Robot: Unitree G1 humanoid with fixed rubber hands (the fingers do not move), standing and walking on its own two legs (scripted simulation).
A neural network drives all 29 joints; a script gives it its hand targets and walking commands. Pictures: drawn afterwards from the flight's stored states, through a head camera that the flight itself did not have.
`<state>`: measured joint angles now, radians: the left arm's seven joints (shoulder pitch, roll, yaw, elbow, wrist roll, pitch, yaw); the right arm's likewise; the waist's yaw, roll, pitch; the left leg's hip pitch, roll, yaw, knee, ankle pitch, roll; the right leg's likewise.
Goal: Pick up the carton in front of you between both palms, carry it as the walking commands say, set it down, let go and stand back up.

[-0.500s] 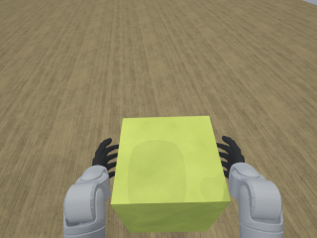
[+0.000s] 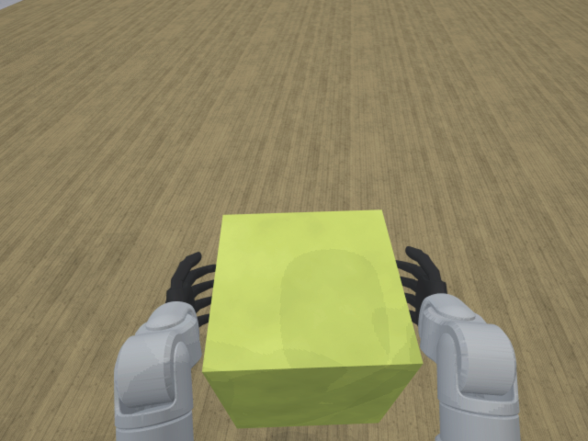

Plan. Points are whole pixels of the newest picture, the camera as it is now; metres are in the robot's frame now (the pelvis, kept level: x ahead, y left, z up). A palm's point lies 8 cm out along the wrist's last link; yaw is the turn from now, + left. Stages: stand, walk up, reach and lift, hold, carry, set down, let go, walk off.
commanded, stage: carry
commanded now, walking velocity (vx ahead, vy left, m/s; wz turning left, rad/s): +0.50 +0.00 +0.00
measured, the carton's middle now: (305, 325) +0.28 +0.01 +0.02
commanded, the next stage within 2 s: none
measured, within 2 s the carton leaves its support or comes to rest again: neither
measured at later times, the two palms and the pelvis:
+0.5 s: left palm (224, 156) +0.58 +0.16 +0.10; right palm (385, 151) +0.60 -0.14 +0.09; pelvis +0.33 -0.01 +0.00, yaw +4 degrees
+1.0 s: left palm (237, 78) +0.92 +0.17 +0.09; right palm (354, 75) +0.94 -0.12 +0.09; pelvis +0.67 +0.00 -0.01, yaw +4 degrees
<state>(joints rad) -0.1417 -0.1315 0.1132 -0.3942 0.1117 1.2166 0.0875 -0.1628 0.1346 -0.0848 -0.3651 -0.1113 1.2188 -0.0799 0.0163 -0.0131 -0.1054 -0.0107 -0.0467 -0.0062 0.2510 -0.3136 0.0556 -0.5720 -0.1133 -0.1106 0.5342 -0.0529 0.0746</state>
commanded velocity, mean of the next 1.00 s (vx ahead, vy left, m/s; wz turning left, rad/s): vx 0.50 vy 0.00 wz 0.00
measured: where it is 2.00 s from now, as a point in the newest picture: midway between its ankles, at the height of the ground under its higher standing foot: (292, 211)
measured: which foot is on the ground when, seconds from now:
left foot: down 0.00-0.08, up 0.10-0.52, down 0.54-1.00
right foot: up 0.00-0.04, down 0.06-0.58, up 0.60-1.00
